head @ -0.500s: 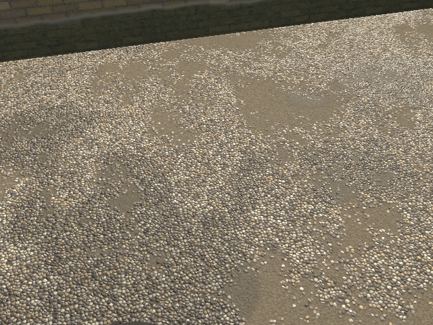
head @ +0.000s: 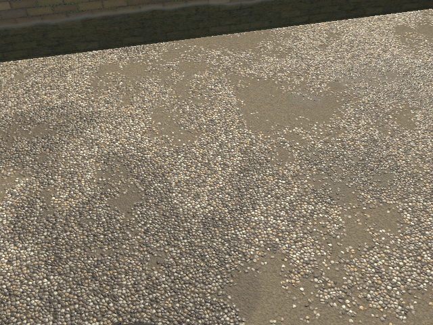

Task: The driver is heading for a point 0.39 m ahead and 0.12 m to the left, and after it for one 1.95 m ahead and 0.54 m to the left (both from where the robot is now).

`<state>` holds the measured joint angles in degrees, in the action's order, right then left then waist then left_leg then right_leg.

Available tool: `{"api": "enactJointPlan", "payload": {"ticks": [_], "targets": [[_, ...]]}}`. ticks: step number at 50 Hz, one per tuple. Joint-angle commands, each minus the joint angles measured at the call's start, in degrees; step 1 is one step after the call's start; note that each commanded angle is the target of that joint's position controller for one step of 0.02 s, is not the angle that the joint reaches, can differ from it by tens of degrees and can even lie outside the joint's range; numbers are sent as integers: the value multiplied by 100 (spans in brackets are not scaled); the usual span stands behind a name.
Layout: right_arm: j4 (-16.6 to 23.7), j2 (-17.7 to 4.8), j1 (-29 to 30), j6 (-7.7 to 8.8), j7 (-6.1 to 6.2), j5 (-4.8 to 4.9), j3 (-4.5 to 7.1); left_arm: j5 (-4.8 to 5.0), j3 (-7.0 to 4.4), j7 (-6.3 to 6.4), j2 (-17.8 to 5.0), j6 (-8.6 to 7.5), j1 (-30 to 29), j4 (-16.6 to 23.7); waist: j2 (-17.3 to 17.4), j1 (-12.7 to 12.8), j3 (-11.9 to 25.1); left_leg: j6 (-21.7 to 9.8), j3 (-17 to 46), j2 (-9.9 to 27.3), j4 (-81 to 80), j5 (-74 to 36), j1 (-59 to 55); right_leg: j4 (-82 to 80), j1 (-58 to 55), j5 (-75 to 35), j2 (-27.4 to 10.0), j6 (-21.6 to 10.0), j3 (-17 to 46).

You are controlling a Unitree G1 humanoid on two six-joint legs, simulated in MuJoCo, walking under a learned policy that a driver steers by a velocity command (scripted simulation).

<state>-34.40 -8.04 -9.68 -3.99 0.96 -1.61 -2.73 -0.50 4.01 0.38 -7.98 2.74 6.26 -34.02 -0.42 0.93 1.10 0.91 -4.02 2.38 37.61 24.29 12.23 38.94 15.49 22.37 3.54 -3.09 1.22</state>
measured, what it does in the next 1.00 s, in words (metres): stands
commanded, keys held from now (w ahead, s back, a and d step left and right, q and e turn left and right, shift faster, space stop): w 1.00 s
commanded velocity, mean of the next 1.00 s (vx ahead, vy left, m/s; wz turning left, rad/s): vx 0.50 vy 0.00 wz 0.00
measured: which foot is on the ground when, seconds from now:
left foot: down 0.00-1.00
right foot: down 0.00-1.00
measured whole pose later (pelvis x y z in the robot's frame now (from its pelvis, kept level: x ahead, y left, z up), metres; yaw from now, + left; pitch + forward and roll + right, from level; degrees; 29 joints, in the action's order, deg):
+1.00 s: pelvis +0.00 +0.00 +0.00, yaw +0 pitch -1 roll +0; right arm -34.3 -8.0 -9.7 -3.9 0.9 -1.5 -2.9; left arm -0.5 4.0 0.4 -8.0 2.8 6.5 -34.2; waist -0.5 0.9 1.1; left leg 0.8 -3.6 2.1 37.5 24.3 12.0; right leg 38.9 15.4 22.4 3.2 -2.9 0.9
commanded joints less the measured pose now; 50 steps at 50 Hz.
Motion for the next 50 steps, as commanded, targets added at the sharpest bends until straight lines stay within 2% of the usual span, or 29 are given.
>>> {"api": "enactJointPlan", "payload": {"ticks": [1, 2, 4, 7, 9, 12, 14, 16, 17, 19, 21, 22, 24, 26, 27, 29, 31, 32, 34, 37, 38, 40, 41, 44, 45, 46, 47, 49, 50], "targets": [[471, -301, 288, 125, 12, -2, 75, 36, -96, 53, -344, -74, -523, 529, -103, -65, 285, -123, 174, 33, -407, -965, -351, -811, 272, -1589, -430, -131, 552], [591, -367, 584, 63, 10, 13, 85, -27, -91, -36, -315, -100, -751, 656, 62, 77, -36, -132, 308, 166, -384, -2056, -118, -567, 345, -2494, -444, -121, 328], [459, -360, 203, 107, 12, -6, 114, 12, -96, 26, -337, -102, -269, 443, -10, -47, 698, -119, 175, 51, -312, -1184, -578, -717, 128, -1775, -414, -111, 475], [592, -367, 585, 63, 9, 13, 84, -27, -91, -35, -314, -100, -750, 655, 62, 77, -36, -134, 314, 164, -385, -2059, -115, -566, 343, -2490, -446, -120, 324], [460, -360, 205, 107, 12, -6, 112, 11, -96, 27, -336, -102, -267, 442, -9, -47, 698, -121, 181, 49, -314, -1186, -575, -716, 126, -1769, -417, -110, 470], [593, -367, 587, 64, 9, 13, 83, -27, -92, -35, -314, -100, -749, 654, 62, 77, -37, -135, 320, 162, -386, -2062, -112, -566, 341, -2486, -448, -119, 320], [460, -360, 207, 108, 12, -5, 111, 11, -96, 27, -335, -103, -266, 441, -9, -47, 697, -122, 187, 47, -316, -1187, -572, -716, 124, -1763, -419, -108, 465], [473, -300, 293, 126, 11, -1, 72, 34, -97, 55, -341, -75, -517, 526, -101, -64, 282, -127, 191, 26, -411, -972, -342, -810, 267, -1574, -436, -127, 537], [594, -366, 589, 64, 8, 13, 82, -27, -92, -34, -313, -101, -747, 653, 61, 77, -37, -137, 326, 159, -387, -2064, -109, -566, 339, -2482, -450, -117, 316], [461, -359, 209, 108, 11, -5, 110, 10, -96, 27, -335, -103, -264, 440, -8, -46, 697, -123, 192, 45, -317, -1188, -569, -716, 121, -1756, -421, -107, 461], [474, -299, 295, 127, 10, -1, 71, 34, -97, 55, -340, -75, -516, 525, -101, -64, 281, -128, 197, 24, -413, -973, -339, -810, 265, -1567, -438, -125, 532], [595, -366, 592, 65, 8, 13, 81, -27, -92, -34, -312, -101, -746, 652, 61, 77, -37, -138, 332, 157, -389, -2066, -106, -566, 337, -2476, -451, -116, 313], [462, -359, 210, 108, 11, -4, 110, 9, -96, 28, -334, -104, -262, 440, -7, -46, 697, -125, 198, 43, -319, -1188, -566, -716, 119, -1749, -424, -106, 456], [475, -298, 297, 127, 10, 0, 70, 33, -97, 56, -340, -76, -514, 524, -100, -64, 281, -129, 202, 22, -414, -974, -336, -811, 263, -1560, -440, -124, 527], [596, -365, 594, 65, 7, 14, 80, -28, -92, -33, -311, -101, -745, 651, 61, 78, -38, -140, 338, 155, -390, -2067, -103, -566, 336, -2471, -453, -114, 309], [462, -358, 212, 109, 10, -4, 109, 9, -96, 28, -333, -104, -260, 439, -6, -45, 696, -126, 204, 41, -321, -1188, -562, -716, 117, -1742, -426, -104, 451], [475, -298, 299, 128, 9, 0, 69, 33, -97, 56, -339, -76, -512, 523, -99, -64, 280, -130, 208, 20, -415, -975, -332, -811, 262, -1554, -442, -122, 523], [597, -365, 596, 66, 7, 14, 79, -28, -93, -33, -310, -101, -744, 651, 60, 78, -38, -141, 344, 152, -391, -2069, -99, -566, 334, -2466, -455, -113, 305], [463, -358, 214, 109, 10, -4, 108, 8, -96, 28, -332, -104, -258, 439, -6, -45, 696, -127, 210, 39, -323, -1189, -559, -716, 115, -1735, -428, -103, 446], [474, -320, 322, 132, 7, 4, 75, 30, -96, 54, -338, -64, -528, 535, -73, -57, 193, -142, 221, 11, -415, -980, -296, -822, 293, -1531, -451, -124, 527], [602, -372, 599, 64, 6, 16, 76, -24, -93, -35, -320, -90, -723, 652, 69, 83, -93, -145, 356, 153, -394, -2093, -77, -571, 377, -2422, -449, -105, 295], [576, -427, 476, 46, 4, -15, 116, -97, -105, -64, -317, -138, -486, 556, 117, 100, 374, -158, 378, 193, -299, -2416, -318, -493, 184, -2638, -431, -97, 246], [456, -357, 176, 118, 14, -3, 112, 9, -103, 33, -333, -129, -226, 419, -9, -54, 848, -124, 213, 41, -316, -1243, -628, -694, 18, -1790, -428, -96, 422], [479, -307, 350, 127, 8, 6, 72, 39, -97, 57, -335, -58, -545, 532, -81, -57, 180, -136, 216, -1, -415, -957, -285, -826, 300, -1552, -464, -122, 525], [608, -356, 616, 56, 3, 16, 72, -18, -92, -34, -312, -83, -735, 650, 56, 80, -98, -139, 354, 142, -393, -2065, -70, -575, 379, -2426, -456, -102, 288], [582, -413, 535, 40, -2, -7, 102, -85, -97, -60, -293, -108, -554, 595, 120, 108, 219, -158, 388, 184, -338, -2286, -219, -513, 256, -2538, -441, -98, 257], [457, -363, 196, 111, 7, -6, 107, 0, -97, 27, -326, -107, -241, 435, 7, -45, 722, -136, 234, 41, -330, -1221, -566, -711, 88, -1706, -426, -98, 428], [474, -306, 299, 132, 9, 2, 68, 29, -100, 57, -341, -81, -503, 519, -90, -63, 282, -138, 232, 15, -423, -1001, -329, -806, 245, -1539, -446, -117, 501], [598, -372, 600, 69, 7, 15, 78, -29, -96, -30, -313, -104, -737, 646, 67, 79, -41, -150, 368, 148, -398, -2099, -91, -560, 320, -2460, -459, -108, 289]]}}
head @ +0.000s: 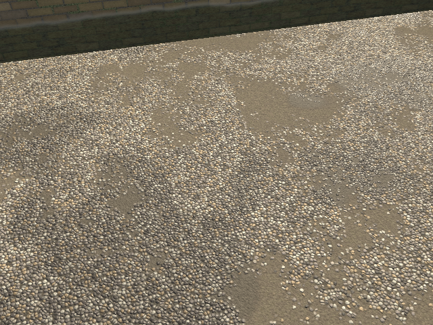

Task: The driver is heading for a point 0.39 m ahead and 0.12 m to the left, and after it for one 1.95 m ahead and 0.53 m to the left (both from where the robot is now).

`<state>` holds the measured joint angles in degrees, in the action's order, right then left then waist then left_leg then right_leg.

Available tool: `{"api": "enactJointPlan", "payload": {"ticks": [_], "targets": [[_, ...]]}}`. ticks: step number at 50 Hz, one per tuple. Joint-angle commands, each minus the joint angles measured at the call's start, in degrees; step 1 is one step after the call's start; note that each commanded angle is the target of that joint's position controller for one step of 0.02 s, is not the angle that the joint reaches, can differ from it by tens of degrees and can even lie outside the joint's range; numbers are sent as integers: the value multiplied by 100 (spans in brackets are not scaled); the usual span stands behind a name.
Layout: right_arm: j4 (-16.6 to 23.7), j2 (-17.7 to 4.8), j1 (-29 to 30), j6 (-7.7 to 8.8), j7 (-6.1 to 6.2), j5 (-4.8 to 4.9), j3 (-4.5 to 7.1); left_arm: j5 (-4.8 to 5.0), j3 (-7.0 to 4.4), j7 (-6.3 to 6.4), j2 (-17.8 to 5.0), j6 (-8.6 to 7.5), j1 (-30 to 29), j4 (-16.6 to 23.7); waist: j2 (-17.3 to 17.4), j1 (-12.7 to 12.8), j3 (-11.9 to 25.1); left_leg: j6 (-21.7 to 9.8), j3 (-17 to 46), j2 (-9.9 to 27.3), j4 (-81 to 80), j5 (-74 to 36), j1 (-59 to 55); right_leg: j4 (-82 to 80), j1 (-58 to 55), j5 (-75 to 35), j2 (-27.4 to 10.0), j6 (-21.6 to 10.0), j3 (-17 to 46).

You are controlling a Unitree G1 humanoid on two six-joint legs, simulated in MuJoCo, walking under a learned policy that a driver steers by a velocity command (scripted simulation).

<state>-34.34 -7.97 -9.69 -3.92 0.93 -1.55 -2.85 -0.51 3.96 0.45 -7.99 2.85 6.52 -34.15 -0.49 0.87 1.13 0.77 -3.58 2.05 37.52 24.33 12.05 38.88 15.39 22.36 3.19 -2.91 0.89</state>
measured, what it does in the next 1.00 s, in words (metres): stands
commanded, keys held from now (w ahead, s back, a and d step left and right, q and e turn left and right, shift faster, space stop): w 0.94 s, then no key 0.06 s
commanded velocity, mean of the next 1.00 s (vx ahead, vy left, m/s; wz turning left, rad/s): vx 0.50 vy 0.00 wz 0.00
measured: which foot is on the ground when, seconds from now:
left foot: down 0.00-1.00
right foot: down 0.00-1.00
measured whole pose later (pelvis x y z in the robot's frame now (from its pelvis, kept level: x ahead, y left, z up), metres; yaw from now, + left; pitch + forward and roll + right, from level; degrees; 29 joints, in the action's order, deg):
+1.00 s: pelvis +0.00 +0.00 +0.00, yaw +0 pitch -1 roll +0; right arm -34.4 -8.0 -9.5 -4.0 0.9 -1.6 -2.9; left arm -0.7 4.0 0.3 -7.9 2.7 6.6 -34.3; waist -0.5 1.0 1.1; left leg 0.7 -3.0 1.8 37.4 24.2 12.1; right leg 38.7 15.4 22.2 2.9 -2.8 0.5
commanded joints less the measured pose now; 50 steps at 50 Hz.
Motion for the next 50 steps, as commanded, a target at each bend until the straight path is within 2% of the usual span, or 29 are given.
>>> {"api": "enactJointPlan", "payload": {"ticks": [1, 2, 5, 7, 10, 12, 15, 17, 20, 21, 22, 23, 25, 27, 30, 31, 33, 35, 36, 37, 38, 40, 41, 43, 44, 45, 48, 49, 50], "targets": [[580, -440, 552, 43, 6, -8, 124, -79, -96, -61, -297, -127, -583, 605, 143, 116, 227, -145, 341, 203, -325, -2282, -204, -510, 240, -2577, -415, -116, 287], [457, -368, 221, 104, 13, -8, 117, 7, -94, 23, -332, -114, -276, 448, 9, -36, 689, -120, 186, 65, -320, -1219, -531, -703, 112, -1730, -399, -115, 458], [594, -374, 602, 61, 8, 8, 88, -28, -91, -37, -309, -111, -762, 659, 64, 85, -41, -135, 326, 175, -385, -2099, -71, -553, 329, -2461, -426, -125, 317], [457, -366, 220, 104, 12, -8, 117, 7, -94, 24, -330, -115, -275, 448, 4, -37, 695, -120, 190, 61, -319, -1215, -532, -704, 109, -1728, -402, -114, 454], [595, -374, 606, 61, 8, 8, 88, -28, -91, -36, -308, -112, -762, 658, 64, 85, -41, -136, 331, 173, -385, -2099, -69, -553, 329, -2458, -428, -124, 314], [459, -365, 224, 104, 12, -8, 116, 7, -94, 24, -329, -116, -274, 447, 5, -37, 695, -121, 196, 59, -319, -1214, -529, -704, 107, -1721, -404, -113, 450], [597, -373, 610, 61, 7, 8, 87, -28, -91, -36, -308, -112, -761, 658, 64, 85, -42, -137, 337, 170, -386, -2098, -65, -553, 328, -2451, -430, -122, 310], [460, -364, 228, 104, 11, -8, 115, 6, -94, 24, -328, -116, -272, 447, 6, -37, 695, -122, 202, 57, -321, -1212, -525, -704, 106, -1712, -407, -112, 446], [598, -372, 614, 61, 7, 9, 86, -28, -92, -36, -307, -112, -760, 658, 64, 85, -42, -138, 343, 168, -387, -2097, -62, -554, 327, -2444, -432, -121, 307], [460, -384, 280, 111, 12, -4, 114, 4, -92, 30, -320, -98, -338, 487, 28, -26, 534, -133, 220, 49, -353, -1154, -434, -735, 162, -1650, -415, -117, 468], [600, -366, 568, 50, 6, 3, 84, -41, -96, -46, -324, -118, -695, 628, 50, 81, 2, -138, 347, 179, -367, -2197, -94, -527, 334, -2468, -414, -111, 278], [457, -368, 245, 111, 14, -8, 109, -1, -93, 32, -319, -113, -305, 475, 13, -31, 640, -131, 228, 65, -356, -1187, -477, -716, 110, -1654, -405, -111, 450], [602, -371, 600, 59, 9, 7, 86, -35, -96, -35, -317, -117, -734, 650, 49, 82, -26, -137, 350, 171, -386, -2128, -67, -550, 324, -2450, -423, -112, 291], [460, -375, 231, 109, 13, -5, 121, 6, -96, 27, -327, -122, -265, 446, 10, -37, 726, -123, 207, 41, -312, -1218, -534, -698, 67, -1750, -416, -109, 435], [474, -319, 345, 125, 7, -2, 79, 29, -93, 52, -333, -73, -541, 543, -67, -49, 191, -135, 220, 21, -409, -999, -256, -811, 285, -1509, -434, -131, 520], [602, -375, 619, 57, 4, 10, 82, -24, -92, -37, -315, -99, -740, 661, 63, 88, -96, -139, 356, 162, -386, -2112, -36, -559, 371, -2404, -429, -112, 293], [451, -378, 207, 111, 10, -8, 116, -3, -96, 25, -328, -122, -246, 446, 27, -33, 726, -134, 232, 60, -325, -1270, -534, -692, 72, -1696, -403, -107, 424], [591, -363, 590, 62, 10, 3, 82, -39, -99, -33, -316, -127, -737, 645, 48, 81, 24, -142, 362, 176, -388, -2167, -86, -529, 287, -2477, -426, -115, 284], [453, -383, 276, 118, 15, -2, 114, 2, -95, 36, -315, -113, -333, 481, 33, -25, 619, -140, 234, 44, -351, -1187, -465, -709, 84, -1699, -424, -118, 448], [605, -372, 592, 52, 8, 8, 90, -35, -98, -40, -318, -119, -700, 624, 57, 82, 13, -138, 348, 156, -359, -2183, -91, -525, 306, -2511, -427, -107, 266], [463, -355, 273, 104, 15, -6, 104, 5, -93, 35, -317, -106, -315, 475, 1, -31, 615, -128, 230, 47, -352, -1171, -456, -715, 120, -1676, -418, -107, 439], [606, -362, 608, 54, 6, 5, 82, -34, -95, -34, -312, -112, -734, 650, 34, 80, -26, -135, 359, 157, -381, -2111, -57, -549, 323, -2450, -430, -108, 280], [455, -365, 277, 109, 11, -7, 104, 2, -91, 34, -312, -104, -332, 484, 11, -26, 586, -137, 238, 46, -353, -1159, -443, -717, 126, -1651, -424, -117, 450], [602, -360, 602, 53, 6, 4, 76, -34, -96, -36, -321, -111, -724, 651, 33, 82, -44, -138, 368, 168, -385, -2138, -51, -543, 349, -2428, -427, -109, 278], [575, -431, 544, 45, 2, -14, 115, -91, -98, -58, -292, -137, -568, 601, 118, 110, 282, -159, 395, 195, -322, -2336, -204, -491, 194, -2575, -429, -113, 259], [458, -380, 231, 111, 12, -4, 120, 3, -97, 28, -328, -125, -251, 446, 17, -35, 732, -128, 227, 35, -312, -1226, -528, -696, 59, -1730, -422, -106, 420], [588, -366, 588, 60, 3, 0, 78, -31, -90, -31, -304, -112, -702, 637, 57, 85, -37, -149, 387, 159, -412, -2043, -43, -576, 303, -2396, -452, -125, 315], [556, -417, 489, 39, -5, -19, 102, -82, -89, -57, -282, -125, -475, 558, 108, 112, 225, -163, 423, 193, -395, -2137, -154, -578, 186, -2444, -462, -123, 317], [374, -345, 71, 95, -2, -14, 88, 16, -75, 23, -303, -109, -96, 348, -10, -35, 657, -141, 302, 81, -506, -946, -501, -888, 57, -1504, -491, -124, 538]]}}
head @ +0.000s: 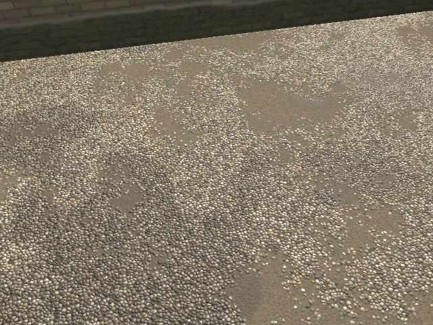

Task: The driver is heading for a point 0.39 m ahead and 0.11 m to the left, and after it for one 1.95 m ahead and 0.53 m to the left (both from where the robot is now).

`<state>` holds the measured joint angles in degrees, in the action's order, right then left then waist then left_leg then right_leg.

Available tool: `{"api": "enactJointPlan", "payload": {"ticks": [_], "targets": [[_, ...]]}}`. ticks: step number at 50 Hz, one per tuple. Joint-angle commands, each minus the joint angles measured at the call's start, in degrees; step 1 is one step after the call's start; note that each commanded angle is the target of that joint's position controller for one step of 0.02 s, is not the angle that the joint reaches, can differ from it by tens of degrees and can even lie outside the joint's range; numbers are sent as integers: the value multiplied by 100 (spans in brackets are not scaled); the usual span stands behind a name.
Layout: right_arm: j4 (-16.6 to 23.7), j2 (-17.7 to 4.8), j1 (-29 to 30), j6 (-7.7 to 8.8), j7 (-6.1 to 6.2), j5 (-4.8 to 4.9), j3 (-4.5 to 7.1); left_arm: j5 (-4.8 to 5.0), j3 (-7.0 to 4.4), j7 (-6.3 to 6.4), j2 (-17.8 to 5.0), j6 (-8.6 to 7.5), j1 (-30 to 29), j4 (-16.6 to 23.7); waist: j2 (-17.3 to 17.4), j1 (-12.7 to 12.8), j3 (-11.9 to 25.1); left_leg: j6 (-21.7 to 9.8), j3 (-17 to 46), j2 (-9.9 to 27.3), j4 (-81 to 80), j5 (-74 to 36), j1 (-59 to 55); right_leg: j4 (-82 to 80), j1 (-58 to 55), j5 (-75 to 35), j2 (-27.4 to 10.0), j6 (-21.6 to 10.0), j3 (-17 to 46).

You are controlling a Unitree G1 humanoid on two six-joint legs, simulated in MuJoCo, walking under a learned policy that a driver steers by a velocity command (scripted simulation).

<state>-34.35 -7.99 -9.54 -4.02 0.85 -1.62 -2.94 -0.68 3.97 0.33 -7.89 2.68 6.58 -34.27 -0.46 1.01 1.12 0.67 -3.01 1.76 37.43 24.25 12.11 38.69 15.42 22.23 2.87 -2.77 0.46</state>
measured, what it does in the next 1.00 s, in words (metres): stands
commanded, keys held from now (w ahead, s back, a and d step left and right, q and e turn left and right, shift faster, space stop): no key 1.00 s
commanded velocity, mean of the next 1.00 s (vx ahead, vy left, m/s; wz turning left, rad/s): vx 0.09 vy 0.00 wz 0.00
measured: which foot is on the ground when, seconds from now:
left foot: down 0.00-1.00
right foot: down 0.00-1.00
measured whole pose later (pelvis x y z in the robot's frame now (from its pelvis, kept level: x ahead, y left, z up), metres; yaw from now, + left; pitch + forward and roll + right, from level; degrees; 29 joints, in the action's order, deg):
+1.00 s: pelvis +0.00 +0.02 +0.03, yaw +0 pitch +0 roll +0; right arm -38.9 -13.3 -20.9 -4.4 1.9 -2.2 -3.5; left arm -1.5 3.9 0.7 -12.3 3.5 14.5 -40.0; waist -0.2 -1.4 1.1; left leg -1.5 -2.4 -0.7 19.0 13.8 5.7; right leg 20.8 9.0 12.1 1.0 -0.8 1.7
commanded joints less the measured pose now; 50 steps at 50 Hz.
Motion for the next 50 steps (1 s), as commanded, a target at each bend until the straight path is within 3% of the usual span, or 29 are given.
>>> {"api": "enactJointPlan", "payload": {"ticks": [1, 2, 3, 6, 10, 19, 21, 22, 25, 26, 27, 28, 33, 47, 48, 50], "targets": [[370, -288, 82, 113, -1, -3, 66, 61, -75, 55, -329, -76, -280, 378, -100, -86, 210, -128, 279, 98, -673, -728, -333, -1037, 213, -1322, -475, -140, 657], [526, -300, 482, 62, -3, -8, 47, -5, -70, -22, -298, -103, -595, 529, -9, 59, -208, -130, 418, 238, -709, -1785, -6, -866, 241, -2234, -491, -137, 520], [477, -309, 418, 57, -10, -32, 50, -54, -51, -51, -229, -114, -427, 447, 37, 96, 108, -118, 438, 271, -775, -1877, -123, -1010, -15, -2397, -578, -132, 596], [347, -330, 208, 63, -18, -39, 53, -35, -69, -65, -295, -149, -292, 248, 6, 38, 215, -65, 537, 344, -1221, -2060, -397, -1391, -290, -2656, -689, -91, 727], [165, -498, 51, 81, -16, 28, 129, -12, -135, -64, -395, -151, -206, 40, 56, -7, 251, -54, 606, 389, -1546, -2396, -737, -1684, -559, -2989, -771, -100, 781], [40, -547, -81, 65, -36, 79, 183, 50, -238, -84, -463, -124, -88, -213, 10, -12, 345, -105, 617, 438, -1916, -2329, -827, -1997, -832, -2847, -830, -136, 729], [60, -542, -80, 32, -43, 64, 192, 83, -266, -74, -499, -131, -21, -279, 5, 5, 303, -160, 628, 451, -1982, -2293, -793, -2073, -851, -2744, -826, -139, 700], [-28, -658, -117, 72, 13, 131, 231, 143, -305, 45, -643, -101, -49, -284, -22, -69, 337, -163, 521, 283, -1758, -1900, -911, -1928, -678, -2464, -708, -99, 713], [-11, -629, -177, 83, 51, 128, 215, 108, -315, 128, -630, -36, -128, -203, -17, -61, 221, -212, 497, 289, -1634, -1867, -639, -1812, -526, -2375, -691, -118, 665], [-34, -819, -614, 72, 155, -61, 179, -83, -237, 80, -750, 31, 442, -325, 128, -165, 243, -516, 609, 274, -1742, -1922, -753, -2107, -585, -2726, -736, -434, 929], [-35, -813, -653, 52, 193, -90, 195, -17, -269, 57, -845, 57, 427, -365, 46, -238, 1, -555, 571, 296, -1722, -1974, -679, -2089, -541, -2913, -773, -497, 905], [-21, -848, -665, 41, 206, -102, 182, -9, -250, 43, -834, 65, 323, -298, -4, -235, 25, -572, 590, 307, -1695, -2049, -614, -2044, -623, -2991, -759, -504, 857], [36, -924, -723, 64, 194, -43, 145, -44, -209, 74, -845, 106, 390, -220, 38, -195, 32, -602, 655, 322, -1818, -1772, -422, -2016, -661, -2389, -674, -397, 774], [-106, -1109, -1240, 29, 173, -53, 111, -65, -138, 111, -951, 47, 673, -182, 42, -229, -79, -674, 776, 291, -2065, -2049, -628, -1991, -406, -1971, -605, -210, 676], [-60, -1032, -1147, 30, 112, -78, 56, -101, -105, 36, -853, -3, 837, -192, 44, -128, -79, -684, 885, 383, -2193, -2344, -528, -2070, -615, -2286, -728, -244, 746], [-116, -1102, -1225, 20, 67, -72, 70, -93, -127, -11, -943, -33, 900, -233, 30, -159, -63, -653, 859, 344, -2231, -2388, -653, -2062, -663, -2452, -746, -258, 754]]}}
